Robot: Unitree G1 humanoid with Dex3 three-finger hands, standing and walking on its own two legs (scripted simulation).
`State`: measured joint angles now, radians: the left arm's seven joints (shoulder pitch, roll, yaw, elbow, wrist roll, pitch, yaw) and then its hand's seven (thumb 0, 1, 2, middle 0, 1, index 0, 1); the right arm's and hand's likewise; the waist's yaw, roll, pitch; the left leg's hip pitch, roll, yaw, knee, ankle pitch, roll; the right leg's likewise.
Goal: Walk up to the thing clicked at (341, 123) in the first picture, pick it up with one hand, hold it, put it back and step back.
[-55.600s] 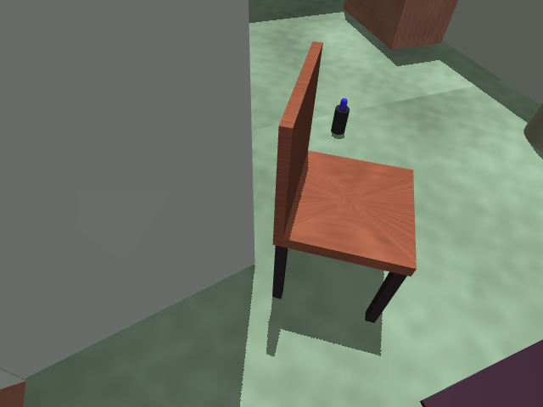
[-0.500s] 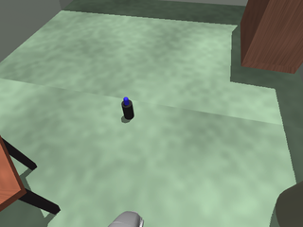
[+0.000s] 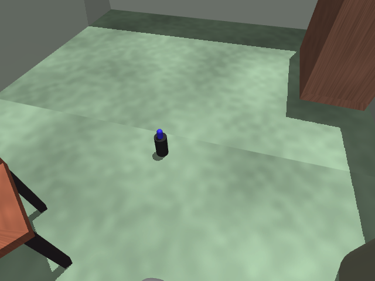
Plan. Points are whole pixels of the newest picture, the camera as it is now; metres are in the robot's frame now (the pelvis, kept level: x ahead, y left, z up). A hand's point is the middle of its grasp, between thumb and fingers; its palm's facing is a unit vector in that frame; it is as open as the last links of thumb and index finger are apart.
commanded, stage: step back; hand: left
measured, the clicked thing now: (160, 141) +1.02 +0.23 -0.65
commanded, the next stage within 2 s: stand in 0.48 s
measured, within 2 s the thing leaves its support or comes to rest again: neither
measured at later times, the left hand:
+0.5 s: hand out of the picture +0.14 +0.29 -0.15, palm faces -0.02 -0.94 -0.34, open 7.4 cm
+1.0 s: hand out of the picture +0.13 +0.28 -0.14, palm faces -0.06 -0.94 -0.33, open 7.4 cm
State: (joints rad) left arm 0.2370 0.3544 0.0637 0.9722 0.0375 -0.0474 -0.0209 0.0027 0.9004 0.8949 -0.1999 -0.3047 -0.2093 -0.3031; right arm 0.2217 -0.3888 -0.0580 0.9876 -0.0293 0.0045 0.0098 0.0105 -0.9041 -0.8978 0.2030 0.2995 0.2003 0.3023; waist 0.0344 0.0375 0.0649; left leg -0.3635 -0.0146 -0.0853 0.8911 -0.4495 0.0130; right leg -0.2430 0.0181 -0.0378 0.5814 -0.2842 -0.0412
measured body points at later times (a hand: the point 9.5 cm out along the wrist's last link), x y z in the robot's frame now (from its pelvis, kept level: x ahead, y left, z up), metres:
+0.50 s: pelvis +0.04 +0.03 +0.01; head +0.06 +0.04 +0.46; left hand +0.14 +0.34 -0.12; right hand +0.16 -0.26 -0.11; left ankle +0.08 +0.15 -0.73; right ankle +0.02 -0.10 -0.73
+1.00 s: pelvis +0.05 +0.03 +0.02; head +0.06 +0.04 +0.47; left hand +0.13 +0.33 -0.12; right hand +0.11 -0.27 -0.11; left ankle +0.08 +0.15 -0.73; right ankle +0.02 -0.10 -0.73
